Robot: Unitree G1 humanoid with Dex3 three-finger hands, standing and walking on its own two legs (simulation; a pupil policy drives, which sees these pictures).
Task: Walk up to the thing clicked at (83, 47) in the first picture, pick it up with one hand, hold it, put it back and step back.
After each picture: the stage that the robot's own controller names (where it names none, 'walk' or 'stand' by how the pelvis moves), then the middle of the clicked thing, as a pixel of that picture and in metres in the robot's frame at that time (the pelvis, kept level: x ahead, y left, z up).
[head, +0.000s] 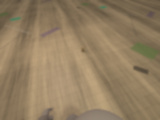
stand; (83, 49) +1.47 +0.15 -0.72
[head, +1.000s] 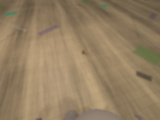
walk; (83, 51) +1.33 +0.12 -0.71
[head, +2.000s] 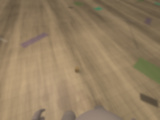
walk; (77, 69) +0.84 +0.14 -0.71
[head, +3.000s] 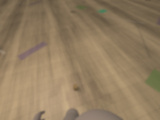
walk; (75, 87) +0.51 +0.19 -0.69
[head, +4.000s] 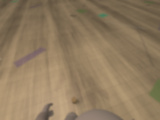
stand; (74, 100) +0.35 +0.18 -0.71
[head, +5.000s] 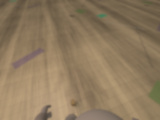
stand; (73, 102) +0.32 +0.18 -0.71
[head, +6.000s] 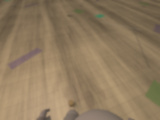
stand; (71, 103) +0.30 +0.20 -0.71
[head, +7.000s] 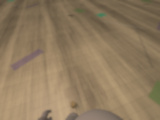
stand; (73, 104) +0.29 +0.18 -0.72
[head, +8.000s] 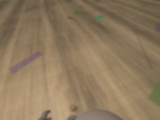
stand; (72, 107) +0.27 +0.19 -0.73
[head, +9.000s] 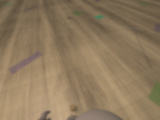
stand; (72, 108) +0.26 +0.19 -0.73
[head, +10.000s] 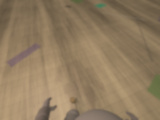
go down; (72, 100) +0.28 +0.18 -0.71
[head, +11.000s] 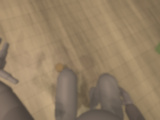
go down; (59, 68) +0.34 +0.24 -0.29
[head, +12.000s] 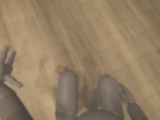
close in; (60, 70) +0.33 +0.24 -0.29
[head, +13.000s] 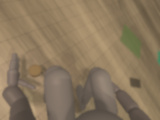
close in; (35, 71) +0.31 +0.27 -0.21
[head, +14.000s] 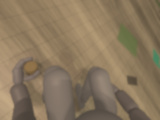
close; (31, 69) +0.32 +0.28 -0.21
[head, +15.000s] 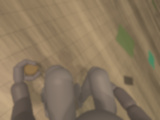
lift; (31, 70) +0.30 +0.28 -0.21
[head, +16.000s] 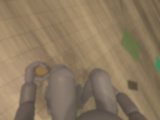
lift; (41, 72) +0.29 +0.26 -0.19
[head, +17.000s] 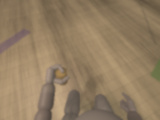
lift; (62, 76) +0.31 +0.19 +0.01
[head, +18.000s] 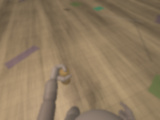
hold; (65, 76) +0.32 +0.18 +0.01
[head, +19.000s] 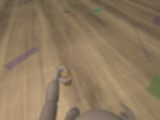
hold; (66, 77) +0.32 +0.17 +0.01
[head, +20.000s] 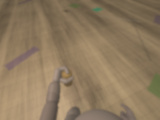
hold; (67, 78) +0.31 +0.17 +0.00
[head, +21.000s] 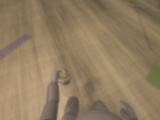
crouch; (64, 77) +0.32 +0.18 -0.05
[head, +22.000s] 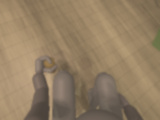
lower; (50, 65) +0.36 +0.26 -0.13
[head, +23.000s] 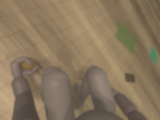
lower; (28, 67) +0.34 +0.29 -0.22
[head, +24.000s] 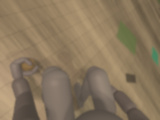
lower; (28, 67) +0.33 +0.29 -0.21
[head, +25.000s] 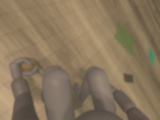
lower; (28, 67) +0.33 +0.30 -0.21
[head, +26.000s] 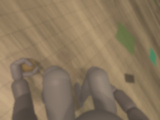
lower; (29, 68) +0.32 +0.30 -0.21
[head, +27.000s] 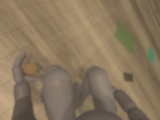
withdraw; (29, 70) +0.31 +0.28 -0.22
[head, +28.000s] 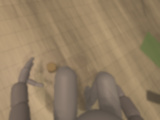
stand; (51, 67) +0.33 +0.27 -0.25
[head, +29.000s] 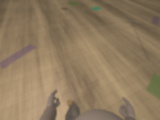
stand; (69, 103) +0.28 +0.19 -0.64
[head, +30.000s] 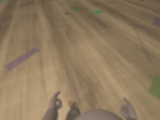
stand; (71, 104) +0.29 +0.20 -0.66
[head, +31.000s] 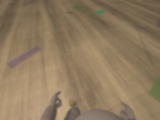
stand; (71, 103) +0.29 +0.20 -0.68
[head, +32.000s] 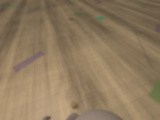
walk; (73, 105) +0.31 +0.18 -0.72
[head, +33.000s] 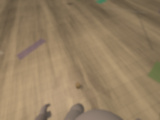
walk; (77, 85) +0.47 +0.17 -0.70
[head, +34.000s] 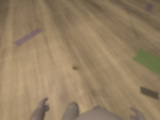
walk; (74, 66) +0.78 +0.22 -0.70
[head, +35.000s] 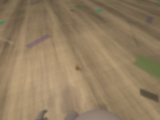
stand; (77, 67) +0.93 +0.22 -0.71
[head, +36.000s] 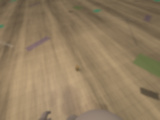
stand; (77, 68) +0.93 +0.21 -0.73
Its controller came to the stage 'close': yes
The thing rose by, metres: 0.70
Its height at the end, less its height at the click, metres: +0.00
